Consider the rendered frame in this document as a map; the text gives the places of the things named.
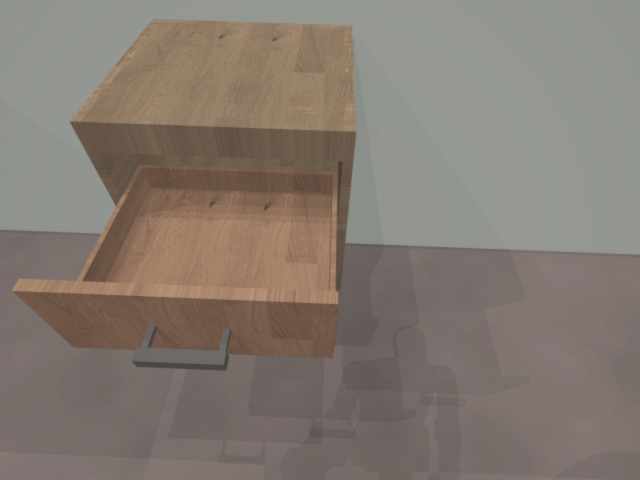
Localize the cabinet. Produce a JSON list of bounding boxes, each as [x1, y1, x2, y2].
[[69, 19, 356, 347]]

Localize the drawer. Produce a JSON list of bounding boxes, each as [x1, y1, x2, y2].
[[12, 165, 338, 358]]

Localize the handle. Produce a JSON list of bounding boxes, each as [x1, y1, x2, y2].
[[132, 325, 231, 371]]

